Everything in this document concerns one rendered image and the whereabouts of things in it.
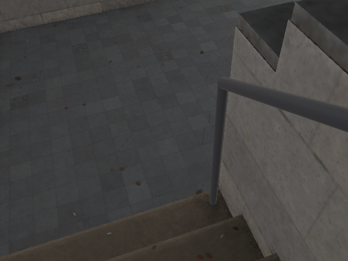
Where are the stairs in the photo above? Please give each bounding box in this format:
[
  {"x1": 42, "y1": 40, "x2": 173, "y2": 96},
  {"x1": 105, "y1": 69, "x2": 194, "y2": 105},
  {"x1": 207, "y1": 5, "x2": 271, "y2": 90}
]
[{"x1": 0, "y1": 188, "x2": 281, "y2": 261}]

